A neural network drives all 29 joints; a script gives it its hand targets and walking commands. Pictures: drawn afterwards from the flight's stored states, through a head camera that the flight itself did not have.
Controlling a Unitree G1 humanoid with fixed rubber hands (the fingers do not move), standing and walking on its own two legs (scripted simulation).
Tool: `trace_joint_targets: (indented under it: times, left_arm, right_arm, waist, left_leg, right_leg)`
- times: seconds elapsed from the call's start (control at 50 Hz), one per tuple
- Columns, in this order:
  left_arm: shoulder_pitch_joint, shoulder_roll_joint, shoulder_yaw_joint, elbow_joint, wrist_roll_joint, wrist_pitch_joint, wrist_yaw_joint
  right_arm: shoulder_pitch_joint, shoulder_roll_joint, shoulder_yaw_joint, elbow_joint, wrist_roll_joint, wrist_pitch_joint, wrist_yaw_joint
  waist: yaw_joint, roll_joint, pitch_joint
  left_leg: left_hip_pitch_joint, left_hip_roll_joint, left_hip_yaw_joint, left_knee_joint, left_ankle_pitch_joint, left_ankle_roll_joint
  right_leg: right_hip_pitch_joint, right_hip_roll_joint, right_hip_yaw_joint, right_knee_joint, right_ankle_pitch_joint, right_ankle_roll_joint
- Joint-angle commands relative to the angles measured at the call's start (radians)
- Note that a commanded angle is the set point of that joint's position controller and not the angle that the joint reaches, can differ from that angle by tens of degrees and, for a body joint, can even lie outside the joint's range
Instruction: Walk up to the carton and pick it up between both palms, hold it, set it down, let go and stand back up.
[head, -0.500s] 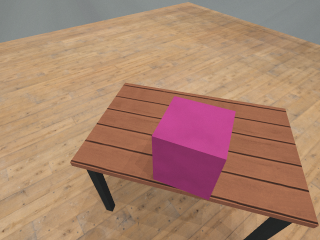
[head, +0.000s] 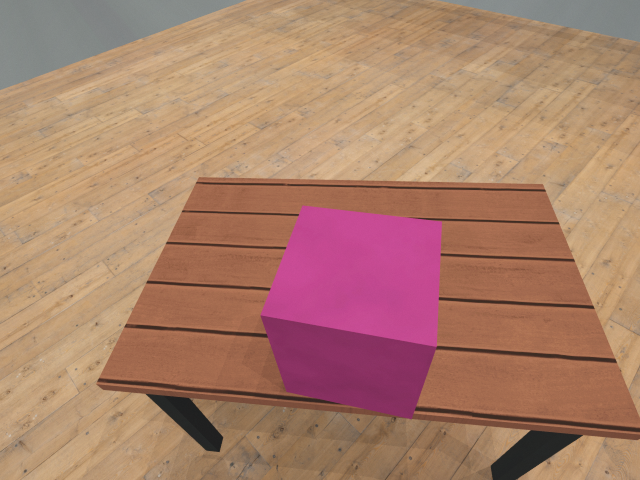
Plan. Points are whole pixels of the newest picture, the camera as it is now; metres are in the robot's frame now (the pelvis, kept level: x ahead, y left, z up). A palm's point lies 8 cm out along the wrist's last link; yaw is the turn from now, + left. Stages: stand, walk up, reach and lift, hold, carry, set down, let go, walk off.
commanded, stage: walk up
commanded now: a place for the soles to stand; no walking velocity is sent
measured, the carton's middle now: (357, 313) +0.39 -0.02 -0.06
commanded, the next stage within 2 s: none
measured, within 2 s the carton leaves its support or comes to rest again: neither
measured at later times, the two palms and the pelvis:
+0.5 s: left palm out of the picture +0.13 +0.26 -0.11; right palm out of the picture +0.10 -0.25 -0.12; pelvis +0.03 +0.01 +0.00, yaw -7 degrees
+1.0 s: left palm out of the picture +0.16 +0.26 -0.11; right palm out of the picture +0.05 -0.23 -0.12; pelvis +0.03 +0.03 +0.00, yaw -11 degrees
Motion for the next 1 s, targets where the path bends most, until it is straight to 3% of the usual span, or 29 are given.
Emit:
trace_joint_targets:
  times: [0.0, 0.04, 0.06, 0.1, 0.12, 0.16, 0.26, 0.28, 0.32, 0.36, 0.42, 0.48, 0.5, 0.52, 0.56, 0.62, 0.66, 0.7, 0.72, 0.74, 0.76, 0.78, 0.8, 0.84, 0.86, 0.88, 0.92, 0.96, 0.98]
  left_arm:
    - [0.074, 0.162, 0.052, -0.086, -0.007, -0.028, 0.005]
    - [0.056, 0.187, 0.059, -0.092, -0.002, -0.036, 0.002]
    - [0.065, 0.182, 0.057, -0.091, -0.002, -0.042, 0.002]
    - [0.073, 0.191, 0.053, -0.093, -0.002, -0.05, 0.004]
    - [0.062, 0.193, 0.054, -0.105, -0.003, -0.05, 0.005]
    - [0.055, 0.189, 0.053, -0.119, -0.002, -0.049, 0.01]
    - [0.037, 0.198, 0.063, -0.146, 0.006, -0.043, 0.014]
    - [0.041, 0.202, 0.066, -0.147, 0.007, -0.044, 0.014]
    - [0.028, 0.209, 0.072, -0.163, 0.008, -0.043, 0.013]
    - [0.028, 0.233, 0.075, -0.172, 0.007, -0.044, 0.014]
    - [0.022, 0.243, 0.08, -0.175, 0.008, -0.039, 0.016]
    - [-0.022, 0.226, 0.07, -0.177, 0.003, -0.032, 0.017]
    - [-0.028, 0.215, 0.066, -0.179, 0.003, -0.029, 0.017]
    - [-0.023, 0.198, 0.063, -0.175, 0.007, -0.027, 0.017]
    - [-0.023, 0.204, 0.07, -0.175, 0.012, -0.026, 0.021]
    - [0.015, 0.197, 0.072, -0.153, 0.008, -0.028, 0.014]
    - [-0.008, 0.225, 0.078, -0.164, 0.008, -0.031, 0.014]
    - [0.023, 0.254, 0.089, -0.153, 0.003, -0.032, 0.017]
    - [0.038, 0.288, 0.101, -0.151, 0.003, -0.033, 0.02]
    - [0.008, 0.305, 0.106, -0.156, 0.004, -0.031, 0.023]
    - [-0.021, 0.3, 0.1, -0.149, 0.007, -0.026, 0.028]
    - [-0.07, 0.282, 0.088, -0.157, 0.01, -0.018, 0.031]
    - [-0.108, 0.253, 0.072, -0.168, 0.005, -0.013, 0.03]
    - [-0.13, 0.189, 0.058, -0.166, 0.005, -0.006, 0.025]
    - [-0.112, 0.175, 0.052, -0.154, 0.014, -0.002, 0.027]
    - [-0.096, 0.168, 0.049, -0.138, 0.019, -0.001, 0.027]
    - [-0.075, 0.157, 0.048, -0.113, 0.013, -0.012, 0.017]
    - [-0.063, 0.164, 0.054, -0.108, 0.01, -0.023, 0.008]
    - [-0.088, 0.185, 0.056, -0.114, 0.008, -0.023, 0.008]
  right_arm:
    - [-0.021, -0.176, -0.039, -0.101, 0.019, -0.034, -0.003]
    - [-0.013, -0.146, -0.021, -0.106, 0.017, -0.03, -0.007]
    - [-0.024, -0.156, -0.021, -0.107, 0.016, -0.027, -0.007]
    - [-0.021, -0.148, -0.022, -0.115, 0.009, -0.023, -0.007]
    - [-0.02, -0.15, -0.025, -0.113, 0.009, -0.022, -0.007]
    - [-0.047, -0.16, -0.027, -0.123, 0.011, -0.018, -0.009]
    - [-0.06, -0.161, -0.032, -0.144, 0.011, -0.004, -0.007]
    - [-0.061, -0.158, -0.033, -0.144, 0.009, -0.002, -0.008]
    - [-0.06, -0.161, -0.035, -0.153, 0.011, 0.004, -0.006]
    - [-0.06, -0.152, -0.032, -0.154, 0.012, 0.007, -0.007]
    - [-0.038, -0.156, -0.036, -0.163, 0.014, 0.011, -0.006]
    - [-0.014, -0.159, -0.039, -0.158, 0.01, 0.01, -0.006]
    - [-0.02, -0.174, -0.042, -0.159, 0.009, 0.009, -0.006]
    - [-0.013, -0.188, -0.049, -0.158, 0.009, 0.008, -0.005]
    - [-0.004, -0.203, -0.05, -0.159, 0.01, 0.006, -0.008]
    - [-0.039, -0.204, -0.049, -0.17, 0.006, 0.016, -0.006]
    - [-0.008, -0.192, -0.045, -0.168, 0.013, 0.024, -0.003]
    - [-0.017, -0.188, -0.046, -0.185, 0.012, 0.031, -0.005]
    - [0.001, -0.171, -0.045, -0.187, 0.014, 0.035, -0.004]
    - [0.012, -0.147, -0.042, -0.2, 0.013, 0.037, -0.003]
    - [0.044, -0.119, -0.035, -0.191, 0.008, 0.035, -0.006]
    - [0.097, -0.107, -0.029, -0.177, 0.01, 0.023, -0.01]
    - [0.13, -0.124, -0.034, -0.157, 0.011, 0.007, -0.01]
    - [0.074, -0.202, -0.052, -0.158, 0.012, -0.02, -0.006]
    - [0.054, -0.213, -0.052, -0.157, 0.009, -0.024, -0.006]
    - [0.054, -0.212, -0.049, -0.165, 0.007, -0.025, -0.009]
    - [0.058, -0.207, -0.044, -0.165, 0.007, -0.019, -0.012]
    - [0.074, -0.207, -0.042, -0.173, 0.016, -0.009, -0.009]
    - [0.082, -0.19, -0.039, -0.172, 0.019, -0.003, -0.011]
  waist:
    - [0.015, -0.029, -0.056]
    - [0.002, -0.051, -0.036]
    - [0.001, -0.012, -0.04]
    - [-0.005, -0.012, -0.112]
    - [-0.011, -0.045, -0.131]
    - [-0.004, -0.008, -0.107]
    - [-0.015, -0.021, -0.088]
    - [-0.015, -0.051, -0.1]
    - [-0.025, -0.034, -0.115]
    - [-0.023, -0.094, -0.141]
    - [-0.023, -0.095, -0.151]
    - [-0.034, -0.103, -0.124]
    - [-0.033, -0.055, -0.084]
    - [-0.033, -0.015, -0.095]
    - [-0.032, -0.024, -0.087]
    - [-0.01, 0.017, -0.086]
    - [-0.023, -0.023, -0.112]
    - [0.002, -0.103, -0.121]
    - [0.003, -0.18, -0.164]
    - [0.0, -0.199, -0.14]
    - [-0.025, -0.216, -0.115]
    - [-0.06, -0.218, -0.113]
    - [-0.076, -0.192, -0.146]
    - [-0.054, -0.043, -0.097]
    - [-0.038, -0.038, -0.071]
    - [-0.029, -0.033, -0.041]
    - [-0.024, -0.021, -0.046]
    - [-0.026, 0.024, -0.122]
    - [-0.037, 0.002, -0.108]
  left_leg:
    - [-0.067, 0.164, -0.218, -0.317, 0.144, 0.087]
    - [-0.039, 0.112, -0.138, -0.289, 0.207, 0.051]
    - [-0.014, 0.107, -0.115, -0.269, 0.24, 0.048]
    - [0.078, 0.107, -0.092, -0.257, 0.3, 0.057]
    - [0.095, 0.118, -0.087, -0.258, 0.297, 0.067]
    - [0.096, 0.122, -0.069, -0.242, 0.35, 0.07]
    - [0.088, 0.138, -0.031, -0.225, 0.301, 0.085]
    - [0.105, 0.134, -0.016, -0.199, 0.321, 0.085]
    - [0.083, 0.122, -0.008, -0.181, 0.249, 0.077]
    - [0.115, 0.105, -0.006, -0.139, 0.245, 0.069]
    - [0.131, 0.077, -0.009, -0.092, 0.213, 0.056]
    - [0.16, 0.098, -0.027, -0.147, 0.215, 0.066]
    - [0.139, 0.117, -0.022, -0.177, 0.241, 0.075]
    - [0.129, 0.157, -0.026, -0.21, 0.276, 0.096]
    - [0.087, 0.231, -0.042, -0.239, 0.335, 0.145]
    - [0.08, 0.203, 0.029, -0.174, 0.391, 0.134]
    - [0.086, 0.136, 0.043, -0.122, 0.322, 0.091]
    - [0.1, 0.083, 0.036, -0.011, 0.26, 0.06]
    - [0.103, 0.017, 0.036, 0.093, 0.14, 0.037]
    - [0.041, -0.033, -0.004, 0.119, -0.028, 0.015]
    - [-0.004, -0.033, -0.043, 0.067, -0.177, 0.011]
    - [0.014, -0.003, -0.067, -0.062, -0.134, 0.017]
    - [0.117, 0.018, -0.078, -0.178, 0.006, 0.025]
    - [0.124, 0.158, -0.178, -0.326, 0.199, 0.085]
    - [0.109, 0.241, -0.213, -0.338, 0.313, 0.137]
    - [0.108, 0.26, -0.189, -0.305, 0.489, 0.146]
    - [0.118, 0.206, -0.078, -0.253, 0.618, 0.106]
    - [0.126, 0.143, -0.013, -0.211, 0.517, 0.074]
    - [0.126, 0.128, -0.008, -0.213, 0.483, 0.057]
  right_leg:
    - [0.103, -0.027, 0.094, -0.148, 0.173, -0.023]
    - [0.098, -0.059, 0.149, -0.176, 0.275, -0.047]
    - [0.086, -0.066, 0.152, -0.18, 0.326, -0.052]
    - [0.078, -0.067, 0.147, -0.161, 0.388, -0.053]
    - [0.073, -0.056, 0.133, -0.155, 0.368, -0.05]
    - [0.063, -0.049, 0.134, -0.14, 0.412, -0.051]
    - [0.033, -0.027, 0.13, -0.098, 0.403, -0.048]
    - [0.039, -0.03, 0.142, -0.099, 0.44, -0.054]
    - [0.045, -0.039, 0.178, -0.099, 0.418, -0.072]
    - [0.038, -0.048, 0.208, -0.108, 0.446, -0.089]
    - [0.014, -0.073, 0.288, -0.13, 0.444, -0.124]
    - [-0.035, -0.042, 0.248, -0.107, 0.389, -0.099]
    - [-0.048, -0.015, 0.205, -0.072, 0.394, -0.081]
    - [-0.027, 0.007, 0.154, -0.017, 0.384, -0.059]
    - [0.012, 0.023, 0.093, 0.03, 0.32, -0.033]
    - [0.049, -0.001, 0.111, 0.011, 0.396, -0.052]
    - [0.058, -0.01, 0.185, -0.014, 0.456, -0.076]
    - [0.046, -0.052, 0.305, -0.087, 0.486, -0.125]
    - [0.042, -0.106, 0.438, -0.184, 0.423, -0.181]
    - [0.059, -0.156, 0.561, -0.246, 0.378, -0.233]
    - [0.067, -0.193, 0.629, -0.263, 0.366, -0.252]
    - [0.069, -0.176, 0.589, -0.235, 0.374, -0.222]
    - [0.02, -0.12, 0.475, -0.208, 0.348, -0.159]
    - [-0.046, 0.049, 0.201, -0.036, 0.237, -0.02]
    - [-0.03, 0.056, 0.126, 0.005, 0.151, 0.007]
    - [-0.015, 0.033, 0.1, -0.008, 0.139, 0.01]
    - [0.039, 0.009, 0.111, -0.052, 0.302, -0.018]
    - [0.111, -0.006, 0.139, -0.085, 0.45, -0.035]
    - [0.103, -0.006, 0.153, -0.067, 0.47, -0.042]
